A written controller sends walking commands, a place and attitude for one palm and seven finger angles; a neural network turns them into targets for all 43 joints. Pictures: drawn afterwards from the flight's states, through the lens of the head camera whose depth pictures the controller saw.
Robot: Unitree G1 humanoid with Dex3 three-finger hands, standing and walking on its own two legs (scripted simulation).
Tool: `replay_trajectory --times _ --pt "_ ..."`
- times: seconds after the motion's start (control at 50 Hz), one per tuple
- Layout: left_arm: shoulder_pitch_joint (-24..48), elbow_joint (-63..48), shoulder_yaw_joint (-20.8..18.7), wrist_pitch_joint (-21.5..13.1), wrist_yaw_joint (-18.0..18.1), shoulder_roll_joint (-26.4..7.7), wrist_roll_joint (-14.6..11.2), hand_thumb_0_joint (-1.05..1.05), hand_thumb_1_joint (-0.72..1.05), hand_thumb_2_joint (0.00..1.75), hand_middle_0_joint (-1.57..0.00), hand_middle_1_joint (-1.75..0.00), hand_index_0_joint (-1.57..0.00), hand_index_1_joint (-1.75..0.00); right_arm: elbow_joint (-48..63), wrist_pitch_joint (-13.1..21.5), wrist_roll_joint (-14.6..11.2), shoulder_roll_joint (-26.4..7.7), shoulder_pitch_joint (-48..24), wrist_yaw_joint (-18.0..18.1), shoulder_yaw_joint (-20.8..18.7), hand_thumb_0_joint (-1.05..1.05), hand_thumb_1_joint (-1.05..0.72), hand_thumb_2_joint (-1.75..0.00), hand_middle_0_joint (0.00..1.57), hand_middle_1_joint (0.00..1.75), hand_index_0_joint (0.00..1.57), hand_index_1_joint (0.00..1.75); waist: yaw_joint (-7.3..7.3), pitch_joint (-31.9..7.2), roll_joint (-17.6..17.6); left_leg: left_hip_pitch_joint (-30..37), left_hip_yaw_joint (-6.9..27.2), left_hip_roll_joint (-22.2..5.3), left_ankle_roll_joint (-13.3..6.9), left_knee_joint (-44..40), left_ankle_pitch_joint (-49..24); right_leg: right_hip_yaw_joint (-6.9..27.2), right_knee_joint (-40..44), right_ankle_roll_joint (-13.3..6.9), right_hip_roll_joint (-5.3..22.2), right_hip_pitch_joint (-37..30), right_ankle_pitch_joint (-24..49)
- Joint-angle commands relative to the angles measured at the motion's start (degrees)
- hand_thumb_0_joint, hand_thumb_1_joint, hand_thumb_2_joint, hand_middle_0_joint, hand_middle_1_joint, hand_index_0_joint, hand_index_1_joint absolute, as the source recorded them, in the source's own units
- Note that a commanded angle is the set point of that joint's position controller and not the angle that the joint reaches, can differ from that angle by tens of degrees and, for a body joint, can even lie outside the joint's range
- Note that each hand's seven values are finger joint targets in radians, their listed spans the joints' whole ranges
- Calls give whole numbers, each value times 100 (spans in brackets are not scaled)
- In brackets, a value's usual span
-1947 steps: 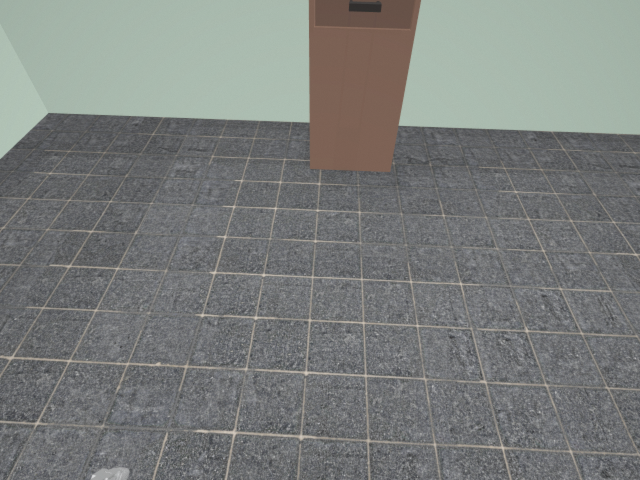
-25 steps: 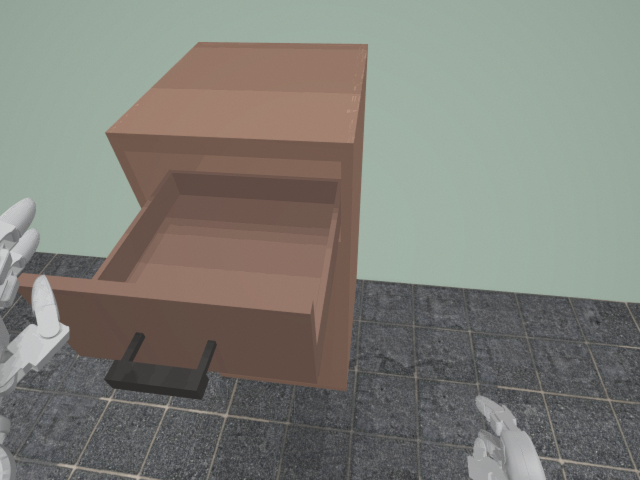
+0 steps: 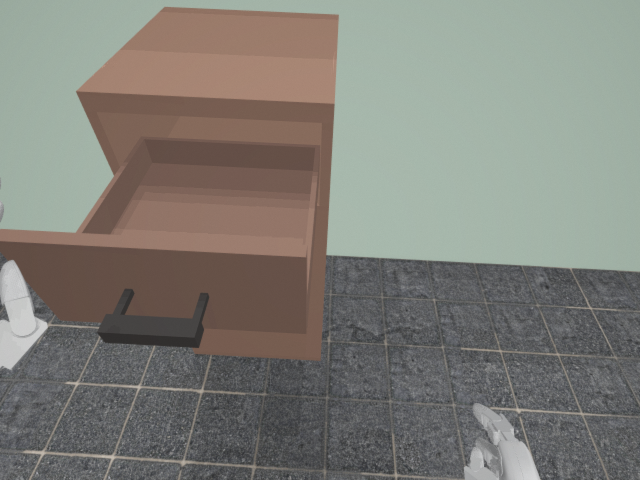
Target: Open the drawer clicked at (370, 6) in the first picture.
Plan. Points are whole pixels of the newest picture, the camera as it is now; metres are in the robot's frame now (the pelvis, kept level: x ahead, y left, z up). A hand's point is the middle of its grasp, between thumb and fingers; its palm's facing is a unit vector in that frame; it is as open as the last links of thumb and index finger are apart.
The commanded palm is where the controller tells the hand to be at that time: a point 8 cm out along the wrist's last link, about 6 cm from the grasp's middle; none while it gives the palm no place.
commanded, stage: step back with the hand held close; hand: left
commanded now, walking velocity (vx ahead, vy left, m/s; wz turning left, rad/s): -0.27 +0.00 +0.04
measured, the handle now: (158, 314) +0.31 +0.23 +0.04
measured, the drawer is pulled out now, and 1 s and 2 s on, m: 0.30 0.30 0.30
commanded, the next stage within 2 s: stop stepping back and stand still in 0.42 s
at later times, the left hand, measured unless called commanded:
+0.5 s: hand out of the picture +0.09 +0.20 +0.22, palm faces +0.33 -0.84 -0.44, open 7.4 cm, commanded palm +0.03 +0.26 +0.23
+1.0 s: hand out of the picture -0.01 +0.22 +0.22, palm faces +0.42 -0.84 -0.35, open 7.4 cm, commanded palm -0.07 +0.27 +0.23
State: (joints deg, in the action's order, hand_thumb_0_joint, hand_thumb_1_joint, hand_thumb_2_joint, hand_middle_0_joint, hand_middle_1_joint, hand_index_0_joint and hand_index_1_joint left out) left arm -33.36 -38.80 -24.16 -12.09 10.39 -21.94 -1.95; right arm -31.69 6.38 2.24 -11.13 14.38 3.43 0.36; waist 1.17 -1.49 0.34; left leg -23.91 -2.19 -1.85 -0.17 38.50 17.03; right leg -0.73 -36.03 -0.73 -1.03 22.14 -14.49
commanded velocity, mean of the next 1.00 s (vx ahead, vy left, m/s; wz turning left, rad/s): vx -0.08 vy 0.00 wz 0.04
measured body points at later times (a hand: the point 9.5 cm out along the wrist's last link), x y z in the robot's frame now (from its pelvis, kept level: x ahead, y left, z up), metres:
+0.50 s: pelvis -0.12 -0.01 +0.01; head -0.11 +0.00 +0.46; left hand +0.07 +0.24 +0.24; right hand +0.03 -0.26 -0.06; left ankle -0.09 +0.11 -0.68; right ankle -0.09 -0.11 -0.72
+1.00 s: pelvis -0.20 -0.01 +0.01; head -0.23 +0.01 +0.46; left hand -0.04 +0.26 +0.24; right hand -0.06 -0.25 -0.06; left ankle -0.19 +0.10 -0.71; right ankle -0.17 -0.11 -0.72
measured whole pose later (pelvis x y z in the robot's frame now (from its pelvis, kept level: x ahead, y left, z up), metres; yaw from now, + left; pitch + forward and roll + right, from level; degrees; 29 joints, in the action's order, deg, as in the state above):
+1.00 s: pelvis -0.20 -0.01 +0.01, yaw -1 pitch +0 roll +0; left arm -31.0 -35.8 -21.5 -11.0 9.3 -20.6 -1.6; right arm -37.2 5.2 1.0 -11.6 15.3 2.7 1.0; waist 0.9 -4.5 -2.0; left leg -17.0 -2.7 -0.7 -1.7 33.8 21.7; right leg -2.1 -27.8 -2.4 -1.1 16.2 -11.9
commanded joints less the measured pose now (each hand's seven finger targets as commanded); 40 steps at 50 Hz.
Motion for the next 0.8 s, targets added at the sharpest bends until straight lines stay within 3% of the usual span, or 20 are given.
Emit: replay_trajectory --times 0.0,0.06,0.1,0.12,0.16,0.2,0.28,0.3,0.34,0.36,0.4,0.44,0.52,0.54,0.56,0.58,0.62,0.66,0.72,0.78 --pt "432 -810 -586 -269 140 -938 99 0 90 90 -20 -30 -20 -30 729 191 -64 -736 -459 65 -322 0 -90 -90 20 30 20 30 67 -313 -1123 529 378 139 37 1082 1042 1969 2076 -845 1794 545 -174" --pt "482 -739 -580 -317 64 -931 77 0 90 90 -20 -30 -20 -30 731 172 -74 -717 -469 93 -218 0 -90 -90 20 30 20 30 116 -191 -513 797 372 -61 -23 -1043 57 934 1209 -335 1015 183 252" --pt "558 -860 -708 -461 28 -1018 22 0 90 90 -20 -30 -20 -30 873 294 -179 -843 -663 39 -235 0 -90 -90 20 30 20 30 -104 -149 1108 -181 1515 -1256 -548 -2197 536 286 -165 120 144 -235 -649" --pt "516 -830 -679 -478 47 -897 23 0 90 90 -20 -30 -20 -30 862 345 -117 -790 -558 41 -221 0 -90 -90 20 30 20 30 -21 -150 1285 -1028 1807 -1582 -678 -2732 1480 110 -1124 151 -136 -774 -1162" --pt "569 -983 -592 -431 123 -843 55 0 90 90 -20 -30 -20 -30 756 448 72 -733 -455 80 -289 0 -90 -90 20 30 20 30 25 -8 877 -1132 1945 -1686 -919 -2535 569 273 -2046 146 -285 -510 -1366" --pt "413 -817 -512 -363 101 -753 20 0 90 90 -20 -30 -20 -30 582 522 -55 -779 -575 -13 -293 0 -90 -90 20 30 20 30 -54 -97 1097 -479 1209 -1402 -804 -2088 -71 163 -1646 170 -110 -227 -1369" --pt "595 -1064 -568 -446 -70 -930 -70 0 90 90 -20 -30 -20 -30 467 587 -167 -834 -745 -152 -208 0 -90 -90 20 30 20 30 -110 -220 901 -353 999 -1147 -460 -1576 112 -74 802 150 102 -1114 -217" --pt "686 -1113 -609 -487 -115 -1039 -57 0 90 90 -20 -30 -20 -30 493 571 -212 -830 -765 -179 -212 0 -90 -90 20 30 20 30 -77 -159 468 -363 668 -818 -243 -1159 537 131 1381 16 391 -1035 182" --pt "684 -1075 -669 -499 -114 -1205 -137 0 90 90 -20 -30 -20 -30 541 507 -340 -701 -712 -202 -283 0 -90 -90 20 30 20 30 -61 -413 -1152 -322 118 223 200 1056 939 2270 2268 -786 2026 -225 618" --pt "520 -951 -661 -423 -93 -1220 -96 0 90 90 -20 -30 -20 -30 496 447 -311 -760 -767 -208 -377 0 -90 -90 20 30 20 30 -129 -425 -1102 -515 470 227 172 2172 1106 2271 2116 -1034 2296 -303 1298" --pt "130 -919 -793 -462 -93 -1164 -58 0 90 90 -20 -30 -20 -30 612 286 -255 -511 -780 -166 -229 0 -90 -90 20 30 20 30 -46 -624 -601 -597 433 99 248 2117 998 1403 1554 -997 1872 -768 2608" --pt "32 -775 -818 -480 -90 -1132 -24 0 90 90 -20 -30 -20 -30 663 158 -255 -408 -925 -65 -135 0 -90 -90 20 30 20 30 -77 -551 -856 -213 268 38 206 1055 1061 1037 1425 -799 1610 -754 2978" --pt "4 -877 -713 -492 -67 -1062 -45 0 90 90 -20 -30 -20 -30 606 97 -200 -670 -443 -18 -208 0 -90 -90 20 30 20 30 62 -623 -381 792 10 135 18 -1502 -169 754 1351 -267 1081 -836 1550" --pt "-55 -1080 -725 -509 -58 -1147 -74 0 90 90 -20 -30 -20 -30 653 128 -207 -764 -460 12 -314 0 -90 -90 20 30 20 30 15 -620 28 1037 289 -255 -92 -1976 -505 575 1027 -62 742 -832 1043" --pt "27 -1373 -687 -584 -55 -1155 -84 0 90 90 -20 -30 -20 -30 802 199 -225 -946 -516 -4 -346 0 -90 -90 20 30 20 30 -114 -680 848 835 1174 -959 -405 -2167 -828 330 532 156 318 -756 315" --pt "2 -1556 -775 -589 -53 -1240 -89 0 90 90 -20 -30 -20 -30 898 301 -273 -952 -555 -47 -365 0 -90 -90 20 30 20 30 -208 -803 1048 833 1330 -1300 -522 -2077 -1163 96 174 204 80 -688 -299" --pt "-92 -1612 -733 -479 12 -1018 1 0 90 90 -20 -30 -20 -30 887 389 -120 -727 -494 -15 -278 0 -90 -90 20 30 20 30 1 -416 1677 -362 1729 -1365 -613 -2900 1338 -23 -1036 176 -167 -794 -1229" --pt "131 -1719 -707 -420 60 -1078 34 0 90 90 -20 -30 -20 -30 764 496 -172 -763 -531 -11 -298 0 -90 -90 20 30 20 30 -11 -245 1132 -160 1304 -1236 -628 -2471 1040 15 -820 214 -28 -653 -899" --pt "134 -960 -563 -258 42 -914 75 0 90 90 -20 -30 -20 -30 604 454 -271 -790 -658 -36 -224 0 -90 -90 20 30 20 30 27 94 923 -912 884 -835 -348 -2377 2086 -271 481 191 -68 -1573 -582" --pt "697 -677 -637 -282 1 -1072 63 0 90 90 -20 -30 -20 -30 474 340 -189 -785 -679 -5 -246 0 -90 -90 20 30 20 30 89 305 230 -202 382 -216 -132 -1256 1367 598 1801 -224 449 -617 -1141"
